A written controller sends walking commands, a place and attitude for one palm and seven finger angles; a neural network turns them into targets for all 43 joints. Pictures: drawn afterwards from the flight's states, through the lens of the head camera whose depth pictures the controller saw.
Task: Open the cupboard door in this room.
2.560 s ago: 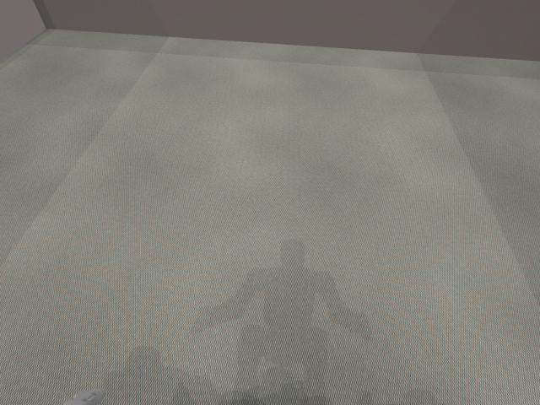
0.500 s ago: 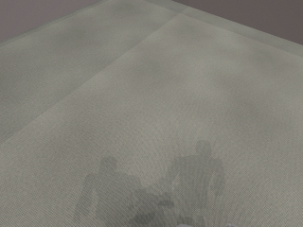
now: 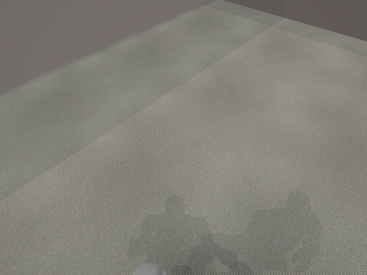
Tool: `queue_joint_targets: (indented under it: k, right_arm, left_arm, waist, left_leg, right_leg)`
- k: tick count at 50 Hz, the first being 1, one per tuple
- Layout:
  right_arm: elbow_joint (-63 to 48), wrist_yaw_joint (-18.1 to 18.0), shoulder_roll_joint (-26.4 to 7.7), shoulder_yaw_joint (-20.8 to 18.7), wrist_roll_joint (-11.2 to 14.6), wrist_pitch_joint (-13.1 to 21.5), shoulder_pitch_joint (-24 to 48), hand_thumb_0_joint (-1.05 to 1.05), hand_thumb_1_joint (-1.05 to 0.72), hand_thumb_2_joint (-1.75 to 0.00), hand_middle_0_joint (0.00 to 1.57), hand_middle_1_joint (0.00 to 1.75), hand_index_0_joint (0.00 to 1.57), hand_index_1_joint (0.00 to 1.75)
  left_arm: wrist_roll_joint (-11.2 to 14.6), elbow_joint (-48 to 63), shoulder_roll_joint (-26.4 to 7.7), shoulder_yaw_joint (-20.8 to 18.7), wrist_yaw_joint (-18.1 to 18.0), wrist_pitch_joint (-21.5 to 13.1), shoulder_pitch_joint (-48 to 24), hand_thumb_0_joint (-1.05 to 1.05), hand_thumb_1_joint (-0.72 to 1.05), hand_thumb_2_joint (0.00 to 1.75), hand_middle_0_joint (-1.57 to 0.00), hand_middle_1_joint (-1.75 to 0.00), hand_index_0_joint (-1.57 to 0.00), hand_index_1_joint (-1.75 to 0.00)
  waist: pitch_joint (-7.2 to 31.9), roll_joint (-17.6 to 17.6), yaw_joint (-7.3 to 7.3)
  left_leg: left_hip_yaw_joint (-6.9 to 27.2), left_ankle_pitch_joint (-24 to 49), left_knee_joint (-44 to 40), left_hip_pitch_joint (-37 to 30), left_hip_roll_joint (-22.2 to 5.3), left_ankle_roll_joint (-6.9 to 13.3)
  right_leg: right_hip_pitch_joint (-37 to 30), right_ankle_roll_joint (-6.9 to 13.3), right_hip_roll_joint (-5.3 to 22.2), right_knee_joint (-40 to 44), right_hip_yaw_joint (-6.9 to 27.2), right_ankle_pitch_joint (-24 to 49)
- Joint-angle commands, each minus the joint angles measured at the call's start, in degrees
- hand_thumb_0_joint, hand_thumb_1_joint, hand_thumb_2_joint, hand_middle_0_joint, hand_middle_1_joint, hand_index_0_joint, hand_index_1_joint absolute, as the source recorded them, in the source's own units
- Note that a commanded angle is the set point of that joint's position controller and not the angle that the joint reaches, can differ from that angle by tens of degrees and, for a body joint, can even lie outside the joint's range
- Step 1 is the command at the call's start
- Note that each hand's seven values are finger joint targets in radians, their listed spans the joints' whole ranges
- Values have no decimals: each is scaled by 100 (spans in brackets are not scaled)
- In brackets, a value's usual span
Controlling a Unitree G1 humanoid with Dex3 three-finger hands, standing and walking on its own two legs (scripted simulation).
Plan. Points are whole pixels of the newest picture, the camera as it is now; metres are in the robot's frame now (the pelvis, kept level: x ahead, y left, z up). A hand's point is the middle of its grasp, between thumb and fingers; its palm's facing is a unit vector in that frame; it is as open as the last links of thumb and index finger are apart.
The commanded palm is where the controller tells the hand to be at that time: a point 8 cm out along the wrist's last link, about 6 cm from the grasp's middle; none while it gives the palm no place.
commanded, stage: turn or walk to find it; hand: left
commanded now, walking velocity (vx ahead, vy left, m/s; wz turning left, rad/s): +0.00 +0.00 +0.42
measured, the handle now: out of the picture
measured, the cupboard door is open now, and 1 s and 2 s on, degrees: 0 0 0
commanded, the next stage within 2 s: none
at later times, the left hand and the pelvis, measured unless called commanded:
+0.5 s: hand out of the picture -0.01 +0.26 -0.17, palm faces +0.23 -0.94 -0.25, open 7.3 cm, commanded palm none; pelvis -0.03 +0.04 +0.00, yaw +11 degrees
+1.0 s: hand out of the picture -0.09 +0.21 -0.17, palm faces +0.44 -0.87 -0.23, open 7.3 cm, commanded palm none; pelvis -0.06 +0.02 +0.00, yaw +25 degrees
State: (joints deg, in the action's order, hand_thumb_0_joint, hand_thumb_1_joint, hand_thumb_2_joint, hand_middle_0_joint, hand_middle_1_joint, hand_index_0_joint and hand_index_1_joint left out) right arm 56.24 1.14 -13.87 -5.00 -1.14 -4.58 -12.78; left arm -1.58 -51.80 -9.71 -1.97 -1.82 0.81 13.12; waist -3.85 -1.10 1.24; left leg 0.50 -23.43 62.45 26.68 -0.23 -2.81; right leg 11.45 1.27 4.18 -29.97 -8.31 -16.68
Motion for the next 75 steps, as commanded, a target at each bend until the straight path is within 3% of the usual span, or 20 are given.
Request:
queue_joint_targets:
  k: [1,4,8,10,11,13,17,30,31,33,34,38,47,51,52,54,55,60,70,75]
  right_arm:
    - [-477,-6,-225,23,21,148,455,0,-90,-90,20,30,20,30]
    - [-509,-17,-180,66,59,204,572,0,-90,-90,20,30,20,30]
    - [-356,-42,-407,47,47,322,-121,0,-90,-90,20,30,20,30]
    - [-370,-86,-1362,-159,9,367,-463,0,-90,-90,20,30,20,30]
    - [-245,-152,-1257,-156,-4,371,-609,0,-90,-90,20,30,20,30]
    - [-409,-216,-959,-49,-18,361,0,0,-90,-90,20,30,20,30]
    - [-520,-226,-837,3,13,421,224,0,-90,-90,20,30,20,30]
    - [-578,-150,-850,-127,-9,308,116,0,-90,-90,20,30,20,30]
    - [-619,-123,-703,-108,35,312,137,0,-90,-90,20,30,20,30]
    - [-838,-81,-307,-67,17,293,157,0,-90,-90,20,30,20,30]
    - [-743,-89,-539,-129,-53,208,224,0,-90,-90,20,30,20,30]
    - [-338,-1,-349,-110,-22,126,-124,0,-90,-90,20,30,20,30]
    - [-468,-17,-179,47,46,186,636,0,-90,-90,20,30,20,30]
    - [-403,-53,-265,73,57,261,248,0,-90,-90,20,30,20,30]
    - [-359,-44,-394,48,51,302,48,0,-90,-90,20,30,20,30]
    - [-356,-83,-1359,-155,4,367,-399,0,-90,-90,20,30,20,30]
    - [-210,-152,-1290,-162,5,365,-614,0,-90,-90,20,30,20,30]
    - [-504,-223,-833,3,4,424,298,0,-90,-90,20,30,20,30]
    - [-489,-188,-908,-98,-37,349,-5,0,-90,-90,20,30,20,30]
    - [-579,-150,-858,-121,-20,312,145,0,-90,-90,20,30,20,30]
  left_arm:
    - [-18,204,-1321,-320,-48,-119,326,0,90,90,-20,-30,-20,-30]
    - [-36,103,-1442,-372,-31,-85,459,0,90,90,-20,-30,-20,-30]
    - [46,77,-1368,-386,-10,-15,210,0,90,90,-20,-30,-20,-30]
    - [63,402,-756,-243,48,59,179,0,90,90,-20,-30,-20,-30]
    - [25,373,-878,-248,-9,151,-228,0,90,90,-20,-30,-20,-30]
    - [42,241,-904,-308,65,161,-336,0,90,90,-20,-30,-20,-30]
    - [42,25,-847,-301,123,147,50,0,90,90,-20,-30,-20,-30]
    - [112,176,-726,-248,15,13,314,0,90,90,-20,-30,-20,-30]
    - [92,161,-898,-285,-10,-38,489,0,90,90,-20,-30,-20,-30]
    - [-10,304,-1656,-391,-46,-72,407,0,90,90,-20,-30,-20,-30]
    - [40,358,-1466,-403,-62,-114,240,0,90,90,-20,-30,-20,-30]
    - [45,436,-981,-232,-34,-158,-308,0,90,90,-20,-30,-20,-30]
    - [-37,46,-1333,-356,-29,-104,428,0,90,90,-20,-30,-20,-30]
    - [-3,-6,-1454,-388,-6,-47,294,0,90,90,-20,-30,-20,-30]
    - [38,-11,-1366,-384,3,-20,221,0,90,90,-20,-30,-20,-30]
    - [81,331,-756,-251,62,52,217,0,90,90,-20,-30,-20,-30]
    - [22,317,-889,-228,-3,151,-198,0,90,90,-20,-30,-20,-30]
    - [35,23,-861,-302,127,135,-31,0,90,90,-20,-30,-20,-30]
    - [75,280,-699,-240,73,103,-276,0,90,90,-20,-30,-20,-30]
    - [111,224,-726,-242,22,25,186,0,90,90,-20,-30,-20,-30]
  waist:
    - [244,1069,-314]
    - [390,1238,-412]
    - [736,739,2]
    - [759,-1802,140]
    - [717,-1512,335]
    - [219,-1034,80]
    - [372,-673,-91]
    - [726,-609,-196]
    - [767,-244,-298]
    - [472,1723,-346]
    - [375,1832,-325]
    - [11,872,47]
    - [249,1127,-404]
    - [549,1254,-202]
    - [624,860,-54]
    - [757,-1794,130]
    - [810,-1493,357]
    - [365,-701,-68]
    - [553,-659,87]
    - [678,-609,-165]
  left_leg:
    - [-260,-219,-834,89,-148,-75]
    - [-484,-322,-1657,-346,-86,-7]
    - [-491,1222,-3800,-1773,-191,134]
    - [2019,4067,-4378,-2594,-2309,1261]
    - [1906,3200,-4515,-2039,-2159,1332]
    - [1552,2010,-4646,-1406,-1692,1227]
    - [1095,2160,-4639,-1575,-1251,1138]
    - [1747,2400,-3976,-1116,-898,1012]
    - [1527,1856,-3580,-577,-637,749]
    - [241,-768,-1313,731,437,145]
    - [517,-752,-512,593,160,173]
    - [194,310,620,553,-47,-17]
    - [-396,-347,-1484,-126,-135,-76]
    - [-659,425,-2906,-1051,-49,38]
    - [-544,1132,-3719,-1698,-164,111]
    - [1976,4153,-4318,-2732,-2271,1174]
    - [1913,3505,-4444,-2262,-2215,1285]
    - [1051,2526,-4569,-1648,-1290,1114]
    - [1700,2525,-4421,-1859,-1273,1311]
    - [1804,2451,-4047,-1148,-981,1083]
  right_leg:
    - [-434,715,1513,967,857,2241]
    - [-498,705,1584,699,782,2738]
    - [16,103,1355,-394,186,2171]
    - [2055,-553,225,-2521,-18,-2076]
    - [1870,-475,240,-3136,536,-1923]
    - [1983,-461,299,-3524,767,-1118]
    - [1722,-553,183,-3101,666,-607]
    - [-95,-426,-263,251,581,49]
    - [-770,-356,44,977,824,431]
    - [-732,624,2273,1635,2750,759]
    - [-142,734,2134,1674,2627,792]
    - [21,483,1279,1288,1104,1638]
    - [-602,703,1576,770,764,2848]
    - [-461,378,1501,196,411,2839]
    - [-48,134,1392,-259,222,2360]
    - [2033,-575,280,-2400,-114,-2001]
    - [1851,-504,275,-3067,495,-1987]
    - [1774,-547,232,-3295,674,-643]
    - [1301,-541,-76,-1723,674,-914]
    - [47,-427,-246,-45,598,-108]
